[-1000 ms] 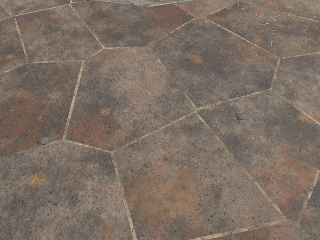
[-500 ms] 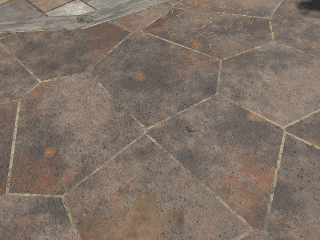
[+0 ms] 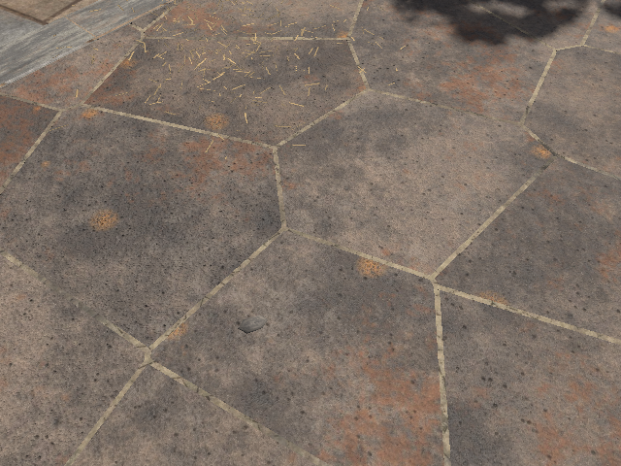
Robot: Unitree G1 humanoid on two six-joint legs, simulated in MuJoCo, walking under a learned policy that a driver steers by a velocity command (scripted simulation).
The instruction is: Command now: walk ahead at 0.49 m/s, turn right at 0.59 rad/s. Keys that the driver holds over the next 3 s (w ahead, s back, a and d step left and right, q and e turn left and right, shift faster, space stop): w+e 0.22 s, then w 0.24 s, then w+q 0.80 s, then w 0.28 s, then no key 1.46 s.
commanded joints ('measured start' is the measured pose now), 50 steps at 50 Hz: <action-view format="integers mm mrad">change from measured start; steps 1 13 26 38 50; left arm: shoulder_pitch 36 -300 -61 20 -21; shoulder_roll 26 16 79 122 124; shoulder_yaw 11 -10 21 34 5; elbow -78 -249 -174 -51 -119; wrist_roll -4 5 36 38 11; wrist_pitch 6 -3 -38 -61 -89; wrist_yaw -5 -60 -46 -4 -15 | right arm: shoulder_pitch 16 139 107 -123 257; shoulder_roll -84 -194 -127 -43 -227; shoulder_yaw -23 -48 -16 -2 -76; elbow -25 36 1 -78 -117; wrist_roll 1 27 37 26 23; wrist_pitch -17 21 22 49 54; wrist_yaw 4 -4 7 30 33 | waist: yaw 6 -90 -14 61 -132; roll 108 74 -28 -7 174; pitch -38 47 -127 51 -409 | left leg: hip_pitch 139 292 -321 -430 712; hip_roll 283 306 203 124 354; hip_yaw -246 38 -135 -111 -848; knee -259 -239 800 293 -84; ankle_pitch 35 183 -142 284 -118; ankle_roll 166 129 -8 -16 379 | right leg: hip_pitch -169 -225 364 433 -318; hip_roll -118 -91 -226 -213 34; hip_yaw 31 -88 180 -166 63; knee -3 -524 -983 -1100 259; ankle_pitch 62 334 417 451 -193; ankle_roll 4 -6 -213 -124 41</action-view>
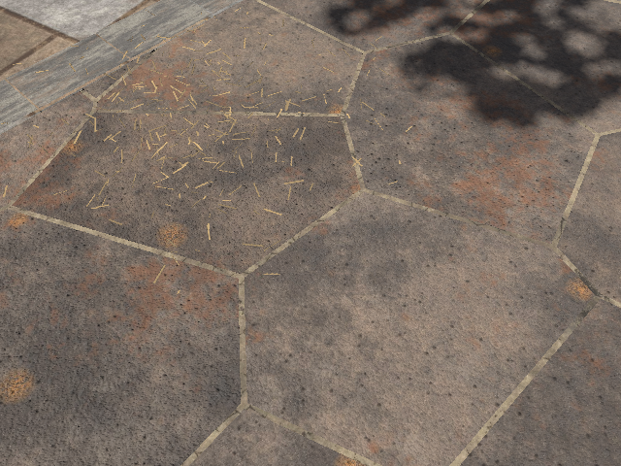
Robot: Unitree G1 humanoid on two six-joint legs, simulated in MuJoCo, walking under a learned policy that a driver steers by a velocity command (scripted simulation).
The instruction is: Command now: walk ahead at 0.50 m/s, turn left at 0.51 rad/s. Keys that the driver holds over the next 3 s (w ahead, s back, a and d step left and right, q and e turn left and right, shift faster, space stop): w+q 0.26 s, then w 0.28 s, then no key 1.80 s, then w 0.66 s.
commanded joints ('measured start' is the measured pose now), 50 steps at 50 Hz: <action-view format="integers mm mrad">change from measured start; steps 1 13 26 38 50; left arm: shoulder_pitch -90 -292 21 -8 -6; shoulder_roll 140 56 122 146 101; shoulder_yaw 13 -5 32 20 -1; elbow -164 -225 -148 -52 -16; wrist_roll -40 10 2 -6 8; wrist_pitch -87 -43 -50 -9 80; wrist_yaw -28 -16 -38 -18 6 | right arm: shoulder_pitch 277 209 151 24 8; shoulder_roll -167 -161 -138 -33 -85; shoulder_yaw -55 -48 -14 7 -5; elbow -15 -43 -71 -77 -49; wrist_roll -2 8 2 -18 -36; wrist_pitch -8 8 -8 10 35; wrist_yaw -17 -64 -59 -52 -52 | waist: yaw -132 -77 60 20 8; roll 79 74 -58 -113 113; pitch -281 -71 -105 -125 -161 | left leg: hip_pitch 809 256 -260 83 340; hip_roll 341 118 74 77 327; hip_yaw -677 -299 -198 -78 -387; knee -334 -373 640 0 -329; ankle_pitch -42 210 -222 156 237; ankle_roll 249 111 -78 -139 111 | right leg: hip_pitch -680 -392 206 -1 -286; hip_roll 9 10 -281 -142 -39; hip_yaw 204 114 608 150 156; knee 425 -356 -720 -703 -118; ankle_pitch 30 544 100 944 -87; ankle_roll -34 63 -245 -196 67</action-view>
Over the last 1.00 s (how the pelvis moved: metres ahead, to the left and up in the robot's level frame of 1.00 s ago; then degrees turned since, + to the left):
0.55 -0.09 -0.03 1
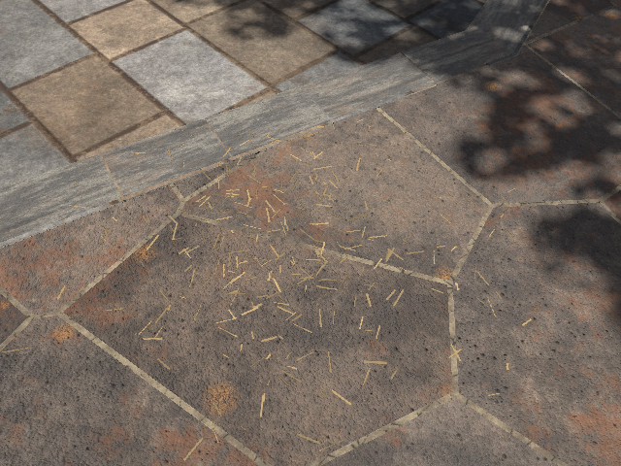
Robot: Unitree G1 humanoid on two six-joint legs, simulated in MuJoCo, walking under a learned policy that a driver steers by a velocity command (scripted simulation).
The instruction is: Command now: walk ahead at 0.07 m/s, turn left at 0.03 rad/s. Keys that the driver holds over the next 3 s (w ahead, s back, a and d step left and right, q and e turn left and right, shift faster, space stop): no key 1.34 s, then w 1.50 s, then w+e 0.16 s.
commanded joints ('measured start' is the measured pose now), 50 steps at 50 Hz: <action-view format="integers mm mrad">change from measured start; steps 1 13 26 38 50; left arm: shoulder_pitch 70 -13 37 52 90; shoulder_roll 88 65 51 29 12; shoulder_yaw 27 20 15 9 1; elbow -27 24 110 171 211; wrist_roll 3 14 1 2 2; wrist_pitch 39 -6 -3 1 2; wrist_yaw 20 19 22 22 26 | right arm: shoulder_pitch -33 35 69 63 74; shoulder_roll -155 -101 -103 -104 -92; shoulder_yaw -40 -36 -45 -42 -32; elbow -42 68 205 307 376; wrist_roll -4 6 19 21 21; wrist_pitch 5 15 31 44 45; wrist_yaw -3 -26 -39 -50 -51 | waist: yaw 13 -36 -23 -28 -31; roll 165 -52 29 20 23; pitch -108 9 -18 12 36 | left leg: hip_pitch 128 180 239 248 235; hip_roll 258 44 52 52 47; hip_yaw -290 -51 -45 -41 -36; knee -194 -21 4 -22 -45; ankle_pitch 130 -55 147 110 52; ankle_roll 178 0 -10 -19 -24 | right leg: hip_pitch -52 -49 45 58 48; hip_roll -58 -64 -35 -23 -17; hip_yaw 30 33 1 -13 -19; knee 5 -422 -386 -420 -444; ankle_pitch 53 228 442 426 364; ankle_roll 31 -47 -56 -57 -57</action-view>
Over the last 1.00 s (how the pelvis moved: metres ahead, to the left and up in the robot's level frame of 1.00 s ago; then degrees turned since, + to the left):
0.46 0.03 0.02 15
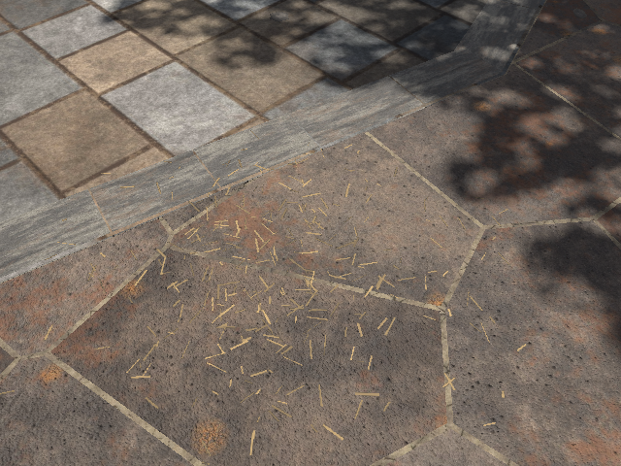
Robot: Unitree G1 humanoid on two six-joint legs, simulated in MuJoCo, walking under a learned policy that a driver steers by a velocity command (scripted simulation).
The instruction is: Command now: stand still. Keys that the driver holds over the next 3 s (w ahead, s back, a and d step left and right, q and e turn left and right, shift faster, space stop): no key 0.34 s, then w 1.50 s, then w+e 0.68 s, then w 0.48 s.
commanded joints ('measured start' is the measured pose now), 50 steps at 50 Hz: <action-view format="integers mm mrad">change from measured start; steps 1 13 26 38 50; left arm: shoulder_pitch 61 107 122 -56 -354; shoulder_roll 92 74 173 100 129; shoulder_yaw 13 7 53 56 41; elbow -12 8 -31 -135 -284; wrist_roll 0 -2 -33 -32 -37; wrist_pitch -6 -6 -39 -91 -98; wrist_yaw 3 5 5 -43 -84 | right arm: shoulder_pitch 13 43 22 316 346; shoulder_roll -96 -84 -31 -64 -170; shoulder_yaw -12 0 8 18 -14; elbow -15 18 -29 11 -16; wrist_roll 0 1 30 -2 11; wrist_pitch -7 -9 -94 -125 -100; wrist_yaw -3 -4 37 51 20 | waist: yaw -1 -2 -2 -33 -9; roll -8 -6 -178 79 96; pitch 5 17 179 54 68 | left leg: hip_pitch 89 75 -204 272 345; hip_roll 7 5 19 186 241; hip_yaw -1 1 63 -147 -3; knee -57 -65 240 -366 -298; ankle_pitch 140 118 -244 167 540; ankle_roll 34 33 104 190 172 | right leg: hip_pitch -128 -135 -167 -641 -422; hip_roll -22 -17 -307 -122 -27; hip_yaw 18 13 392 17 -46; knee -121 -127 -312 592 56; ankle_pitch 112 94 -424 164 291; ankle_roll -11 -12 -215 -61 -91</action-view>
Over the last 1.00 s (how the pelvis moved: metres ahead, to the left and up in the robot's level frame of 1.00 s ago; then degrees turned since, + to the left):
0.05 -0.03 0.00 1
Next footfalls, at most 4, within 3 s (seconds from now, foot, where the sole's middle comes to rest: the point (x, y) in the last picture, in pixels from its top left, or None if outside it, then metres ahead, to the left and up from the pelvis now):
1.06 right None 0.45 -0.11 -0.77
1.62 left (274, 356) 0.77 0.12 -0.77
2.18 right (370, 257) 1.08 -0.13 -0.77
2.66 left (327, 176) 1.40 -0.02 -0.77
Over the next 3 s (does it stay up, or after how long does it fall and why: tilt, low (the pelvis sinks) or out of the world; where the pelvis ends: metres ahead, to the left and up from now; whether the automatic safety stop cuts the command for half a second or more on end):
stays up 1.37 -0.11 0.01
